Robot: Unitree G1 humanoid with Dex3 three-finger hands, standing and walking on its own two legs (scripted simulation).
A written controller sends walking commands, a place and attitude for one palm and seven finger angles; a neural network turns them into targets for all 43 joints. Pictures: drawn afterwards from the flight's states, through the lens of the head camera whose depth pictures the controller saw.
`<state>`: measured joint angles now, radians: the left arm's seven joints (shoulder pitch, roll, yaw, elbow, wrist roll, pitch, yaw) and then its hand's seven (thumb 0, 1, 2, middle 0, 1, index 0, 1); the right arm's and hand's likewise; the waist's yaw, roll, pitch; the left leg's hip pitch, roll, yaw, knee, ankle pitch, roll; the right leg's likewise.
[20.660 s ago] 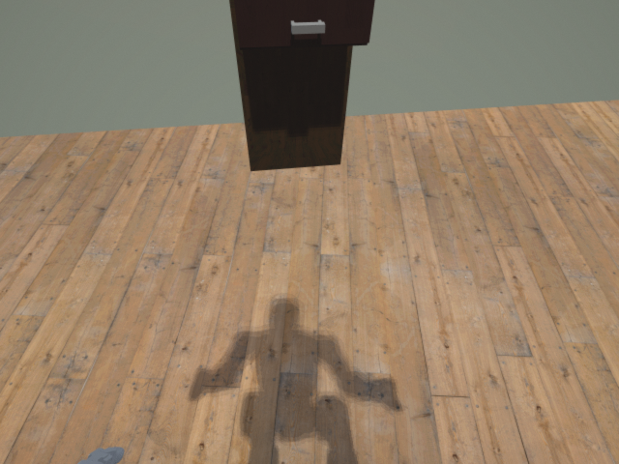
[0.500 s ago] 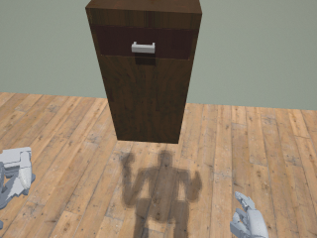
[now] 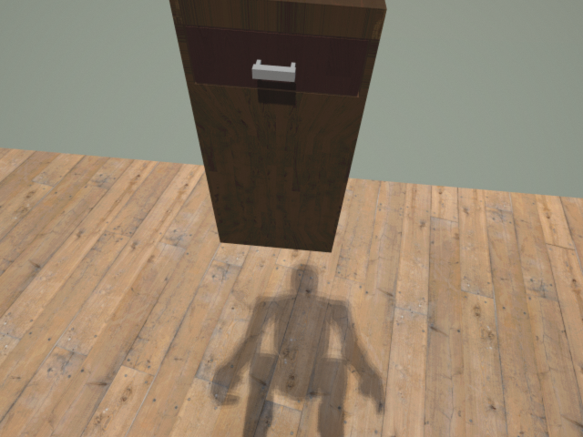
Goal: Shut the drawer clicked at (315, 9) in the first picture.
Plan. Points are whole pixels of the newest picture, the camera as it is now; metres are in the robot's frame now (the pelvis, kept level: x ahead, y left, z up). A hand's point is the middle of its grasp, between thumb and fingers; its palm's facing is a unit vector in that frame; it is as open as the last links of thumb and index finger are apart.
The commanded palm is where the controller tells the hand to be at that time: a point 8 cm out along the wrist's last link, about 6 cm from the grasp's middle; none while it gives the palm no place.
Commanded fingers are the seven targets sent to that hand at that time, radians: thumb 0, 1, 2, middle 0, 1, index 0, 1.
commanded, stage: let the arm hang, fingers relaxed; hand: left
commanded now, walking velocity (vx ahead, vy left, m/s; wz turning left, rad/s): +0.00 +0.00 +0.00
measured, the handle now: (274, 68) +0.88 +0.09 +0.04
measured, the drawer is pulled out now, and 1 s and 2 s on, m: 0.00 0.00 0.00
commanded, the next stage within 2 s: look to check the result in 0.72 s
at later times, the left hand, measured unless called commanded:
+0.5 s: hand out of the picture +0.04 +0.18 -0.16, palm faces +0.00 -0.97 -0.23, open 7.2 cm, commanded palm none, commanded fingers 0.00 0.90 0.90 -0.20 -0.30 -0.20 -0.30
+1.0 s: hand out of the picture +0.03 +0.17 -0.16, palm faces +0.01 -0.97 -0.25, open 7.4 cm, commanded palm none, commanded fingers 0.00 0.90 0.90 -0.20 -0.30 -0.20 -0.30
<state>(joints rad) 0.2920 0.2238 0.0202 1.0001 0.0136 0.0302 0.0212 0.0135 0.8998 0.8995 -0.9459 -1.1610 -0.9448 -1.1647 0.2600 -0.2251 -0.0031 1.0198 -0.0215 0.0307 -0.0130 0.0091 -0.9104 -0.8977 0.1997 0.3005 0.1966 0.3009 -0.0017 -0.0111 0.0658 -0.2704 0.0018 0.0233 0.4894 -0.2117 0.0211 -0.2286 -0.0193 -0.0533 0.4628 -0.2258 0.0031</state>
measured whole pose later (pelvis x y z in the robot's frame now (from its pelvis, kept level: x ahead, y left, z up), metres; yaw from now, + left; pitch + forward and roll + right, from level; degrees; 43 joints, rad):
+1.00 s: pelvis +0.01 -0.02 +0.01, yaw +0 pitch -2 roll +0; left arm 0.22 0.19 0.02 1.15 0.01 -0.01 0.02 0.00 0.90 0.90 -0.20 -0.30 -0.20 -0.30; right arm 0.24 -0.20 -0.02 1.15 -0.02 0.01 -0.03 0.00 -0.91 -0.90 0.20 0.30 0.20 0.30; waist -0.01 0.03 0.06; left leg -0.18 0.03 0.02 0.40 -0.19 -0.01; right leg -0.15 0.01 -0.06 0.39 -0.21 -0.03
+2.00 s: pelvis +0.03 -0.02 +0.01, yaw -1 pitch -1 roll +0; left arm 0.15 0.26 0.02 1.14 0.01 -0.02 0.01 0.00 0.90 0.90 -0.20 -0.30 -0.20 -0.30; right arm 0.16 -0.27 -0.02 1.14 -0.02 0.00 -0.03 0.01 -0.91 -0.90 0.20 0.30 0.20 0.30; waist -0.01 0.03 0.05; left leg -0.13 0.03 0.02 0.33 -0.18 -0.02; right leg -0.10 0.01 -0.05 0.33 -0.21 -0.03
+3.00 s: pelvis +0.04 -0.03 +0.01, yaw -1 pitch -1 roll +0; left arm 0.14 0.28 0.02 1.13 0.01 -0.02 0.01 0.00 0.90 0.90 -0.20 -0.30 -0.20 -0.30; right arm 0.14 -0.29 -0.01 1.14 -0.01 0.00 -0.02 0.01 -0.91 -0.90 0.20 0.30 0.20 0.30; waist -0.01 0.02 0.04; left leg -0.10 0.03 0.03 0.31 -0.18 -0.02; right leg -0.08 0.01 -0.05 0.32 -0.21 -0.03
